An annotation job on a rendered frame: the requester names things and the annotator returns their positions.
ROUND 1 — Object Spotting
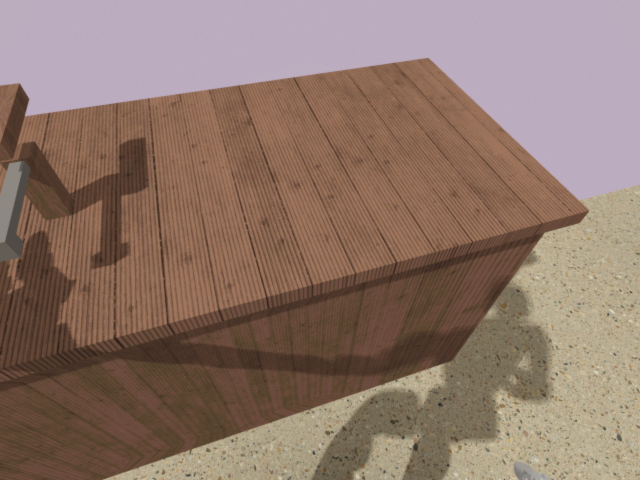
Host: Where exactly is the tap lever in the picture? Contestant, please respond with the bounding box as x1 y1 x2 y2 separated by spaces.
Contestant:
0 161 31 262

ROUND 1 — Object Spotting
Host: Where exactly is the counter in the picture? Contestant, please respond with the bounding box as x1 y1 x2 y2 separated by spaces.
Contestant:
0 58 590 480

